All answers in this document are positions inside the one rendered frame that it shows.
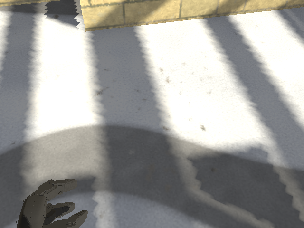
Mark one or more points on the left robot hand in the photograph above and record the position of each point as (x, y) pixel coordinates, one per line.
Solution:
(36, 213)

